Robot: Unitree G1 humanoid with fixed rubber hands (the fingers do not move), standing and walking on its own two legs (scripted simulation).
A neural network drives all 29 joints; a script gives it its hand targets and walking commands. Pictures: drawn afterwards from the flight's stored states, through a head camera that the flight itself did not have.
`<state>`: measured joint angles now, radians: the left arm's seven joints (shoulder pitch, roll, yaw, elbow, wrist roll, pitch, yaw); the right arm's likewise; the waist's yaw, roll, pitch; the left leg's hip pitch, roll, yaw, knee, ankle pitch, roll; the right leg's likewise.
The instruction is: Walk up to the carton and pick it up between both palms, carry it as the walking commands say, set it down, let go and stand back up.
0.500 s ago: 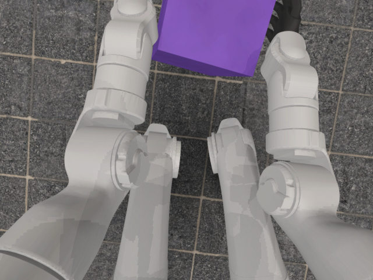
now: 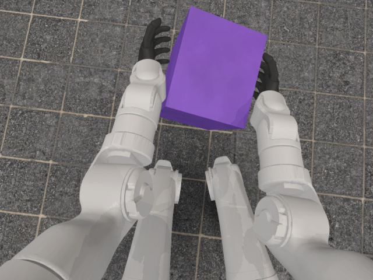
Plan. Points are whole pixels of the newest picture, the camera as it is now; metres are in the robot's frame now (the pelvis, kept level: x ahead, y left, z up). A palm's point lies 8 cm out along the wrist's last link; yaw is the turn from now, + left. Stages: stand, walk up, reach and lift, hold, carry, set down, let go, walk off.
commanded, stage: reach and lift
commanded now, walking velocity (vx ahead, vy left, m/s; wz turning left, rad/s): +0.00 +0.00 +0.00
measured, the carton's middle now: (201, 82) +0.50 -0.03 -0.13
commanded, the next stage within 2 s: none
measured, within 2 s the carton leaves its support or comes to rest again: neither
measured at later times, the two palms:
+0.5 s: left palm (138, 50) +0.48 +0.08 +0.04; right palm (284, 83) +0.43 -0.16 +0.01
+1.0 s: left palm (119, 26) +0.47 +0.08 +0.12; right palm (308, 67) +0.43 -0.15 +0.09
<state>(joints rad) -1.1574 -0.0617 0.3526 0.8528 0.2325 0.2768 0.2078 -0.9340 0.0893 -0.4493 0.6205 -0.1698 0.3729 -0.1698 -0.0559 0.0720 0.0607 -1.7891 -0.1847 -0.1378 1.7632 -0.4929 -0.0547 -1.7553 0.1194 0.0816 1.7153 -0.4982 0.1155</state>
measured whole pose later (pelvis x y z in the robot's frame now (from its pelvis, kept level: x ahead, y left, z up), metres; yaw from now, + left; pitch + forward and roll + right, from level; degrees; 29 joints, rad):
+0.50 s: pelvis +0.02 +0.00 +0.07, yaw +0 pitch +30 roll -3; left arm -0.99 -0.13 0.41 0.85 0.29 0.19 0.20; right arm -0.82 0.13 -0.47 0.67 -0.24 0.29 -0.14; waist -0.06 0.06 -0.05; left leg -1.55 -0.17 -0.16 1.50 -0.45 -0.04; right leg -1.53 0.12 0.10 1.46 -0.45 0.09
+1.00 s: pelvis +0.06 +0.00 +0.14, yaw +1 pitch +23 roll -3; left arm -0.80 -0.17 0.38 0.83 0.32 0.16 0.19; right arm -0.63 0.18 -0.44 0.67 -0.25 0.26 -0.15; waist -0.06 0.05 -0.07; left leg -1.19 -0.15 -0.18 1.26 -0.45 -0.03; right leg -1.16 0.11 0.11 1.20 -0.44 0.07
